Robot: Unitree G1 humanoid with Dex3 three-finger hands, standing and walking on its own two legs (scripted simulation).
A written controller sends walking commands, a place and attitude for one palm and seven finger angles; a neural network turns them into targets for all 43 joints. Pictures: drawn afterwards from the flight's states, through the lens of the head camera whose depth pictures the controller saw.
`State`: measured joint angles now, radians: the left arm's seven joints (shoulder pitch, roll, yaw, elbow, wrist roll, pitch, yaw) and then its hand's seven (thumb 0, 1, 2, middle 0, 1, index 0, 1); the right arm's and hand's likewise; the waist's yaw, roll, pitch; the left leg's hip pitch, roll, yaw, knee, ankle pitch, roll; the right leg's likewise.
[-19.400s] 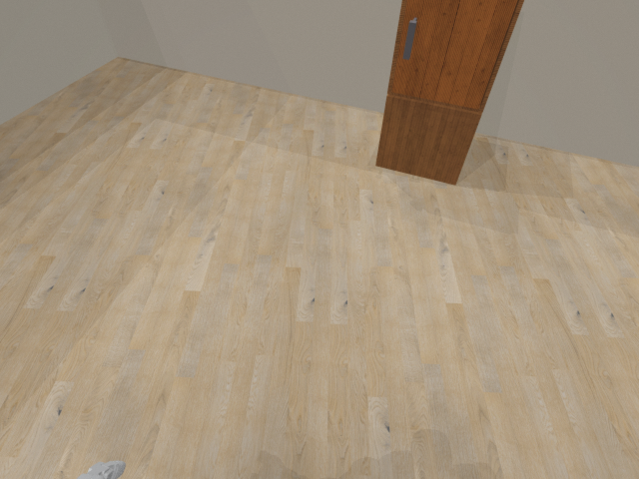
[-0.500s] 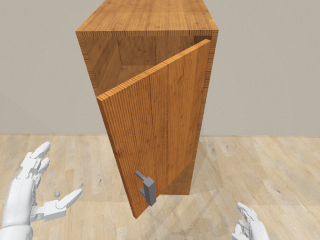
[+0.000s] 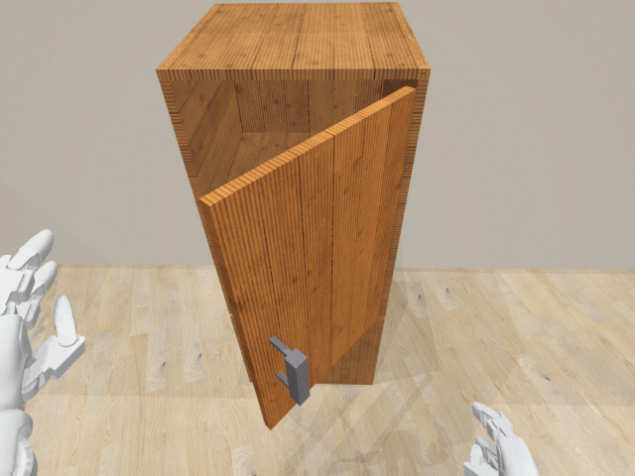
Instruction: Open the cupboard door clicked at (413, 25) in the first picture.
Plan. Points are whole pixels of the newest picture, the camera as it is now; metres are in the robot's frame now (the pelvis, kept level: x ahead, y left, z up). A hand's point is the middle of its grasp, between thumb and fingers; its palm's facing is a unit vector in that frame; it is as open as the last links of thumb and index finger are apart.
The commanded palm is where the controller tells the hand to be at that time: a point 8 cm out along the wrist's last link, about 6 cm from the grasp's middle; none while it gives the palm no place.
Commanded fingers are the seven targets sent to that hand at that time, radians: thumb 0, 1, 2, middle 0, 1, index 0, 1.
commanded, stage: draw the hand back to the body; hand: left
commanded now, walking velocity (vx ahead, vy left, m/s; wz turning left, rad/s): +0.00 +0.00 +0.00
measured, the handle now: (288, 369) +0.31 +0.09 -0.11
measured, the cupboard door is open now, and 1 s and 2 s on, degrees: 49 49 49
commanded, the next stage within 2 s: step back with the hand held close in 0.12 s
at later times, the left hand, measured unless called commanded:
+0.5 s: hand (83, 341) +0.19 +0.25 +0.15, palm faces +0.37 -0.79 -0.48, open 7.4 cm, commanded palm +0.13 +0.30 +0.17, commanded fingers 0.00 0.90 0.90 -0.20 -0.30 -0.20 -0.30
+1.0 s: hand (14, 414) +0.12 +0.27 +0.15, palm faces +0.45 -0.75 -0.48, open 7.4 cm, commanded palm +0.06 +0.31 +0.17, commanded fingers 0.00 0.90 0.90 -0.20 -0.30 -0.20 -0.30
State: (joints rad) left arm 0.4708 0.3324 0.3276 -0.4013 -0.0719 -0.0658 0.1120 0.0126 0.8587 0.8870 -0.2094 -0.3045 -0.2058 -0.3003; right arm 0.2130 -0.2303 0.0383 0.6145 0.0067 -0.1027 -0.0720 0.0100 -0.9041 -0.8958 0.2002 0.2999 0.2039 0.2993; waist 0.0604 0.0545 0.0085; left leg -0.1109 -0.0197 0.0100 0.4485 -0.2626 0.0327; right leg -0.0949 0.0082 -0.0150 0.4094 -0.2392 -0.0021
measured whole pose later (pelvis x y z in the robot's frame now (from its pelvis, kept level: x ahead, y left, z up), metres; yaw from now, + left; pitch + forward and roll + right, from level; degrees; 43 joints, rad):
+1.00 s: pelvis -0.09 +0.01 -0.02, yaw +0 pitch -1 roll -1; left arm 0.52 0.39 0.45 -0.50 0.00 -0.22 0.15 0.01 0.88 0.90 -0.22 -0.31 -0.21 -0.30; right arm 0.21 -0.22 0.01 0.55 0.00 -0.06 -0.08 0.01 -0.90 -0.90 0.20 0.30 0.21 0.30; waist 0.01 0.01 0.05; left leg -0.41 -0.01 0.03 0.65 -0.27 0.06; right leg -0.38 0.01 -0.01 0.58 -0.18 0.01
